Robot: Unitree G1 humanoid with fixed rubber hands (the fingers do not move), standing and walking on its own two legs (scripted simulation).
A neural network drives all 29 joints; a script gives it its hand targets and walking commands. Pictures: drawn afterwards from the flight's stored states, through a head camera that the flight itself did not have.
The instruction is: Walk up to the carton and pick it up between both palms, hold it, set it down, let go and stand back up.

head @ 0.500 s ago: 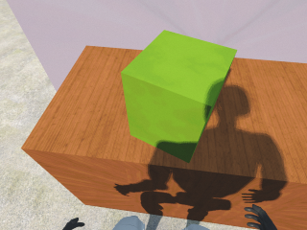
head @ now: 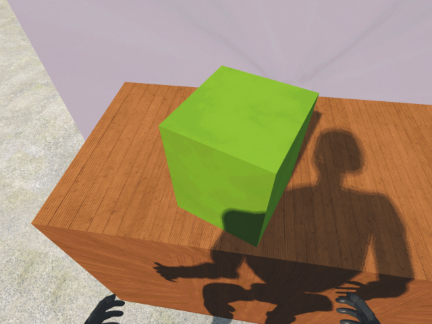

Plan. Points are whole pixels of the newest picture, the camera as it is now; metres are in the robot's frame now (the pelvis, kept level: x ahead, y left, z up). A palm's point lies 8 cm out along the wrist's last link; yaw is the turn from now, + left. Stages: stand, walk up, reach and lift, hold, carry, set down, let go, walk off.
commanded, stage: walk up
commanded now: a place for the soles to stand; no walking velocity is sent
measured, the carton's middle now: (239, 156) +0.41 -0.02 +0.07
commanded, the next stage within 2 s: reach and lift in 1.94 s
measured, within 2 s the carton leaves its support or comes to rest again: neither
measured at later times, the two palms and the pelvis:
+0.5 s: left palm out of the picture +0.08 +0.29 -0.11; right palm out of the picture +0.14 -0.25 -0.09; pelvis -0.01 +0.01 -0.01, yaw +3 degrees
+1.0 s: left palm out of the picture +0.01 +0.28 -0.10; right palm out of the picture +0.09 -0.22 -0.09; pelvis -0.06 +0.02 +0.00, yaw +4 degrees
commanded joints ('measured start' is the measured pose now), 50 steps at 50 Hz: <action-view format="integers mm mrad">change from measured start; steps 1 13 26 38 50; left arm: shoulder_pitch -7 14 60 -34 57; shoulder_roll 144 141 144 188 128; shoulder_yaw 48 51 85 80 67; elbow -81 -72 -104 -107 -62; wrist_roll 1 7 10 7 5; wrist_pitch -15 -10 12 2 -44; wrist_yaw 5 6 4 8 -1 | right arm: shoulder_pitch -23 17 -70 -3 -14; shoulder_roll -137 -156 -246 -117 -136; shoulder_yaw -45 -56 -91 -71 -60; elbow -84 -99 -125 -109 -85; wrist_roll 0 1 -4 -3 0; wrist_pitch -26 -31 15 -6 -33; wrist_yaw -2 -3 -5 12 22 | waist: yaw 4 3 18 -13 10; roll -15 26 123 -106 19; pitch -11 -71 -72 -77 -2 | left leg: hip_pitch -8 -56 -186 85 -57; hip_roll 60 63 153 9 92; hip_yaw -101 -181 -369 -2 -155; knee -56 -52 -142 -67 -161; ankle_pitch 23 125 47 -68 -144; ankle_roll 42 68 184 8 59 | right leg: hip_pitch -50 41 25 -92 -36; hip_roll -205 -174 -53 -240 -143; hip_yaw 206 171 205 268 264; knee -233 -118 98 -104 -176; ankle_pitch -108 22 -85 70 -102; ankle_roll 8 -5 15 -46 23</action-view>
